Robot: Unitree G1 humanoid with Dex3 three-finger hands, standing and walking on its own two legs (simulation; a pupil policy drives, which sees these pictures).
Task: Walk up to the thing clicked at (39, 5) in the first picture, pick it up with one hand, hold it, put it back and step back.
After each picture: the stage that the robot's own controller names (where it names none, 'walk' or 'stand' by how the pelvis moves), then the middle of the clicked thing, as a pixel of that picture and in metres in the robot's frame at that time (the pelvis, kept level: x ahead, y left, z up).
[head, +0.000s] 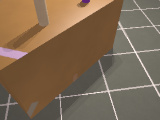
stand; (40, 6) +0.93 +0.26 +0.00
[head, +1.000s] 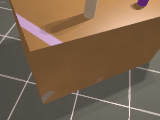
rise first; out of the picture +0.87 +0.00 +0.04
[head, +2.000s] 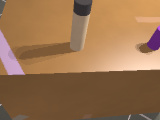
sink last; (79, 26) +0.61 +0.02 +0.04
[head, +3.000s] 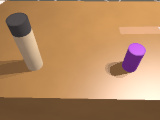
stand; (27, 45) +0.49 +0.23 +0.04
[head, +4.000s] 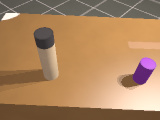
stand; (48, 56) +0.48 +0.17 +0.00
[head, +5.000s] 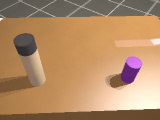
stand; (32, 62) +0.46 +0.21 +0.00
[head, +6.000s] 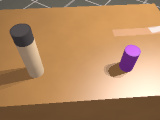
stand; (29, 54) +0.48 +0.22 +0.01
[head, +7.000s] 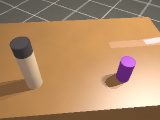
stand; (28, 65) +0.46 +0.23 +0.00
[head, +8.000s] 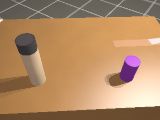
stand; (32, 62) +0.47 +0.21 +0.00
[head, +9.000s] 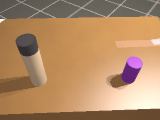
stand; (33, 63) +0.46 +0.21 +0.00
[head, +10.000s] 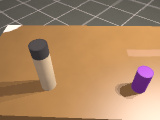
rise first; (44, 67) +0.46 +0.19 +0.00
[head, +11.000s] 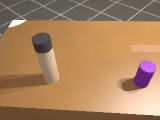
go down; (47, 60) +0.48 +0.19 +0.00
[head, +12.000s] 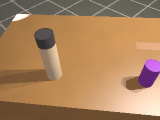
go down; (50, 57) +0.48 +0.18 +0.01
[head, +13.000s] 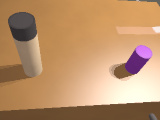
go down; (28, 49) +0.45 +0.17 +0.05
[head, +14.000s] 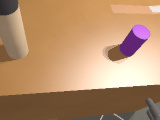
close in; (10, 27) +0.48 +0.18 +0.08
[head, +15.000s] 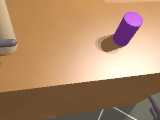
close; out of the picture +0.51 +0.19 +0.11
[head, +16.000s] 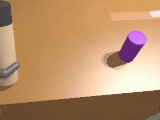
lift; (2, 47) +0.44 +0.22 +0.08
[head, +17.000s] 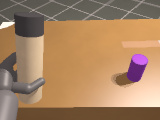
lift; (30, 60) +0.33 +0.16 +0.18
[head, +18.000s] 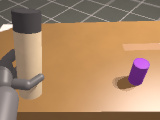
hold; (28, 56) +0.34 +0.16 +0.19
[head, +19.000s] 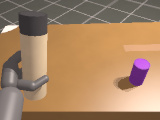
hold; (34, 58) +0.34 +0.15 +0.18
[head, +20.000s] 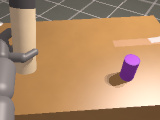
crouch; (24, 33) +0.44 +0.17 +0.19
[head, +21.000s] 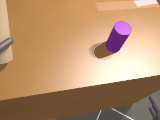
lower; out of the picture +0.52 +0.19 +0.08
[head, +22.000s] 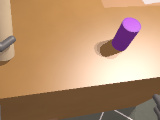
lower; out of the picture +0.51 +0.19 +0.10
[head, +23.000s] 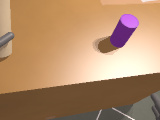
lower; out of the picture +0.53 +0.19 +0.10
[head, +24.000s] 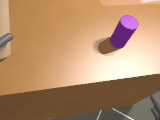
lower; out of the picture +0.52 +0.19 +0.10
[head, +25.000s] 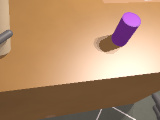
rest; out of the picture +0.53 +0.19 +0.10
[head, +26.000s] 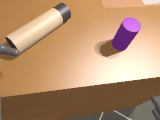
withdraw; (41, 26) +0.57 +0.08 +0.00
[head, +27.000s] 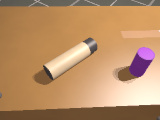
sink last; (71, 57) +0.51 +0.04 -0.04
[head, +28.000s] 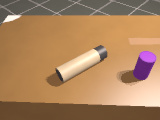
stand; (82, 62) +0.52 +0.04 -0.04
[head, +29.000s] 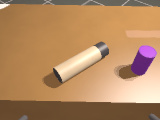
stand; (82, 61) +0.49 +0.02 -0.03
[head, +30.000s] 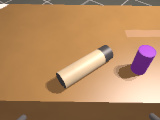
stand; (86, 65) +0.46 +0.00 -0.02
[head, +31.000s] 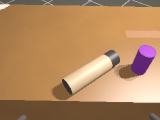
stand; (92, 70) +0.44 -0.03 -0.02
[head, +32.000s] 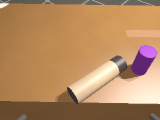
stand; (98, 77) +0.40 -0.05 -0.03
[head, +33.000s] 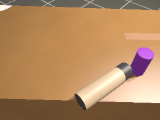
stand; (105, 84) +0.38 -0.08 -0.04
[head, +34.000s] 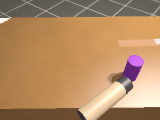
walk; (106, 99) +0.34 -0.08 -0.09
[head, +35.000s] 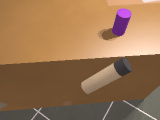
walk; (104, 76) +0.44 -0.10 -0.17
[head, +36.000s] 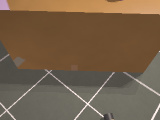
walk; out of the picture +0.30 -0.22 -0.70
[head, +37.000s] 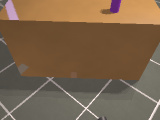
stand; out of the picture +0.39 -0.18 -0.73
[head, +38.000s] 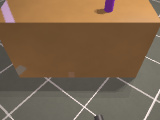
stand; out of the picture +0.40 -0.15 -0.75
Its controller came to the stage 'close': yes
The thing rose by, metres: 0.21
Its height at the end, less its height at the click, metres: -0.74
